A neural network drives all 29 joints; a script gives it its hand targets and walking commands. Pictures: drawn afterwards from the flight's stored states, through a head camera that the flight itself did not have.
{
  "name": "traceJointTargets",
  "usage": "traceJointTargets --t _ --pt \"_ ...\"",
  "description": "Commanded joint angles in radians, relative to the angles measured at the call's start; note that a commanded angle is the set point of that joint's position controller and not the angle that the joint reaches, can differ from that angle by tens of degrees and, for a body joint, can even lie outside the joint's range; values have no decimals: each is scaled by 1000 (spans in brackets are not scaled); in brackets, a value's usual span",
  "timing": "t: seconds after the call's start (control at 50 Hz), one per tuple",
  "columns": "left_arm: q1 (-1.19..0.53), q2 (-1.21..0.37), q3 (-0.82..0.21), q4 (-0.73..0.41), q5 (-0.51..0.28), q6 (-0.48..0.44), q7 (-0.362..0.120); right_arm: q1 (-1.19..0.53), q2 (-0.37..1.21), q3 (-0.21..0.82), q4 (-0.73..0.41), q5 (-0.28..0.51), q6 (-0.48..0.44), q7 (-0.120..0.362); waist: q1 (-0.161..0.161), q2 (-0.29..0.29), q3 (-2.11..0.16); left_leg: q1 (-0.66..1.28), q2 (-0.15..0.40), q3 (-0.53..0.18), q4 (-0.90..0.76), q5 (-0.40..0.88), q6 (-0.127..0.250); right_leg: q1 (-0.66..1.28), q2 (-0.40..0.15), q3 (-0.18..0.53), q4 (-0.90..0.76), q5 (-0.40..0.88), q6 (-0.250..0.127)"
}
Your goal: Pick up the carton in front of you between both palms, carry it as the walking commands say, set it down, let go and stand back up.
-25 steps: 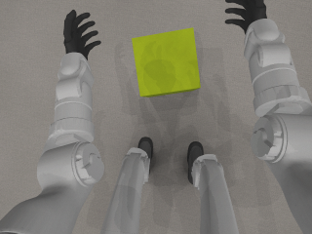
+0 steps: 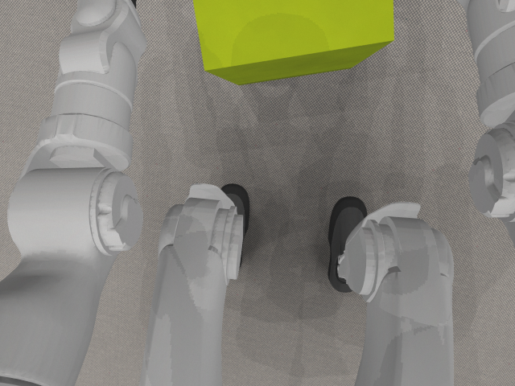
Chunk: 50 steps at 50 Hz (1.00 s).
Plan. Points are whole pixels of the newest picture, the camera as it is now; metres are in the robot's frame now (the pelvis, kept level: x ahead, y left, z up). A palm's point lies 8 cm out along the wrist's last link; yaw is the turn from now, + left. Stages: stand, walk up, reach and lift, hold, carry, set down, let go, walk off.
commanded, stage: reach and lift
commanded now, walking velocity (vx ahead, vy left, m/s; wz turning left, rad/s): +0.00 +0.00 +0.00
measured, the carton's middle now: out of the picture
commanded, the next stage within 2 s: none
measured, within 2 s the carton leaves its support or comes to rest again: leaves its support in 1.06 s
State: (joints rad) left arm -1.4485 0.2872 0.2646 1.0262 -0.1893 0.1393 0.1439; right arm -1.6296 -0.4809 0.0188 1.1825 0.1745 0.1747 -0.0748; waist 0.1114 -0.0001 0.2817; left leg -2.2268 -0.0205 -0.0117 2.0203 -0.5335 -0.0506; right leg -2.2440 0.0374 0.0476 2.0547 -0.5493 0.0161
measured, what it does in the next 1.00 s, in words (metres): stands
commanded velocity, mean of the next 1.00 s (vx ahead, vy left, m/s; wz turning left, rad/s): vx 0.00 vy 0.00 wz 0.00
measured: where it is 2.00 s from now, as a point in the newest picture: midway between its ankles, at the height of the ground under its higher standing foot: (284, 252)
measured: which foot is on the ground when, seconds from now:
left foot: down 0.00-1.00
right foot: down 0.00-1.00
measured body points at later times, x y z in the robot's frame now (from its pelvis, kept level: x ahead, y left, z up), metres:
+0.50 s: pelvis +0.01 +0.00 -0.04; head +0.39 +0.00 +0.19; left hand +0.56 +0.20 -0.22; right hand +0.61 -0.14 -0.22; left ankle +0.12 +0.13 -0.38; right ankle +0.11 -0.12 -0.38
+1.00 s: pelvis +0.01 +0.00 -0.05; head +0.38 -0.01 +0.19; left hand +0.56 +0.19 -0.22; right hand +0.60 -0.12 -0.22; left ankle +0.12 +0.13 -0.38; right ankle +0.11 -0.12 -0.38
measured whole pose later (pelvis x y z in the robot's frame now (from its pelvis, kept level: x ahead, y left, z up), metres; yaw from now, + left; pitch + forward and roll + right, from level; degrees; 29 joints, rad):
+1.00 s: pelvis +0.01 +0.00 -0.05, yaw +0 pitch +36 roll +3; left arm -1.48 0.24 0.32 0.97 -0.08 0.24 0.08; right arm -1.62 -0.35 -0.12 1.11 0.03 0.22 -0.06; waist 0.09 0.00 0.42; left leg -2.24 -0.02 -0.02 2.22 -0.60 -0.06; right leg -2.26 0.04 0.04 2.25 -0.61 0.01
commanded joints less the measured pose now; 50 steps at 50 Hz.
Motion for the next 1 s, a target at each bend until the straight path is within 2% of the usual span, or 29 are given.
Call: traceJointTargets --t 0.0,0.1,0.14,0.16,0.2,0.3,0.36,0.46,0.54,0.62,0.66,0.68,0.7,0.76,0.82,0.84,0.9,0.98 --pt "-288 145 4 -30 6 -29 -4 -352 -99 -4 -27 1 -31 9 50 -127 -1161 534 14 104 -115 215 -13 667 -14 -41 -118 171 7" --pt "-351 165 -12 12 4 -63 -9 -396 -124 0 8 6 -69 16 42 -102 -1114 565 17 86 -42 283 -15 623 -18 -32 -43 223 5" --pt "-373 175 -29 2 -11 -74 -5 -422 -139 11 -14 19 -83 13 39 -103 -1164 605 13 82 -14 335 -14 649 -17 -35 -11 269 5" --pt "-385 174 -29 -23 -16 -80 -1 -432 -146 20 -33 24 -89 11 48 -108 -1178 578 8 86 -9 346 -16 676 -20 -31 1 280 3" --pt "-387 165 -44 -31 -29 -88 -1 -438 -138 24 -64 25 -95 8 36 -128 -1180 598 0 77 3 396 -8 654 -16 -43 21 320 7" --pt "-308 140 -49 -36 -33 -97 11 -378 -106 50 -102 48 -105 10 48 -126 -1256 699 -16 80 35 516 -3 669 -5 -53 49 407 9" --pt "-267 129 -40 -9 -26 -91 15 -337 -89 47 -70 47 -97 8 51 -134 -1217 667 -20 86 28 474 -3 656 2 -53 40 377 11" --pt "-265 95 -28 21 2 -91 0 -295 -62 15 1 18 -94 16 31 -104 -1060 566 -16 84 13 371 -8 562 4 -46 12 288 5" --pt "-319 88 -35 -4 5 -91 -6 -336 -53 13 -5 11 -98 13 23 -92 -1050 548 -17 86 9 333 -12 571 2 -38 1 260 0" --pt "-384 5 -72 -20 -10 -84 -18 -398 49 60 -19 23 -91 19 24 -106 -1041 550 -29 87 4 299 -10 613 10 -34 -4 238 -1" --pt "-389 -16 -45 -11 21 -79 -19 -407 80 45 -25 -1 -85 21 29 -108 -1024 564 -36 89 2 283 -11 628 17 -36 -7 222 2" --pt "-410 -80 -55 -25 28 -76 -31 -417 133 44 -36 -16 -81 27 20 -111 -1015 568 -43 89 1 280 -11 643 22 -38 -10 219 0" --pt "-467 -242 -89 -46 29 -66 -62 -464 309 72 -44 -13 -72 59 15 -113 -1008 568 -50 88 0 276 -6 639 34 -42 -10 222 -4" --pt "-630 -668 -153 -76 69 -10 -196 -501 775 82 -26 -63 -31 188 10 -110 -919 537 -73 93 20 234 9 577 59 -55 5 193 -16" --pt "-654 -843 -176 -144 89 42 -290 -423 972 21 -72 -99 7 267 6 -93 -878 491 -82 105 33 204 18 531 76 -83 14 178 -29" --pt "-628 -880 -173 -151 93 53 -307 -417 998 13 -88 -102 15 282 14 -91 -872 492 -84 105 32 207 21 507 78 -91 16 169 -29" --pt "-638 -953 -196 -210 50 69 -336 -412 1080 33 -151 -93 31 297 6 -115 -946 489 -84 106 47 274 29 523 80 -97 20 230 -32" --pt "-696 -1025 -288 -343 -32 78 -338 -434 1194 112 -276 -33 41 286 7 -127 -1263 580 -89 122 64 437 23 676 86 -96 36 414 -32"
